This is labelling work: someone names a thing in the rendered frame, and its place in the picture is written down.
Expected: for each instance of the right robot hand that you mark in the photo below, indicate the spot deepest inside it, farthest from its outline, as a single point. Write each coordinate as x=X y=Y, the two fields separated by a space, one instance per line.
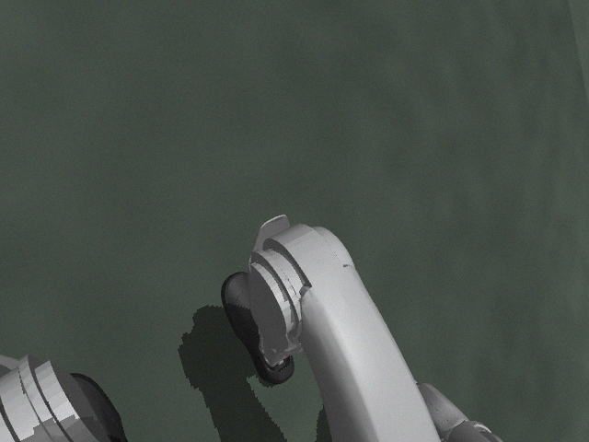
x=446 y=416

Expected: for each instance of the right robot foot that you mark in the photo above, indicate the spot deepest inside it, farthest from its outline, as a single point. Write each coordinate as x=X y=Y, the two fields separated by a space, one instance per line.
x=234 y=294

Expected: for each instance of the right robot arm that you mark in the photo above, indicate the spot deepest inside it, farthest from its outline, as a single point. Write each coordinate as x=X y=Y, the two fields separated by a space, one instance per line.
x=472 y=431

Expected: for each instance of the left robot foot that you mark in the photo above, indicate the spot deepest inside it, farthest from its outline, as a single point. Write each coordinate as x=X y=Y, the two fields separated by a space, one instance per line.
x=102 y=407

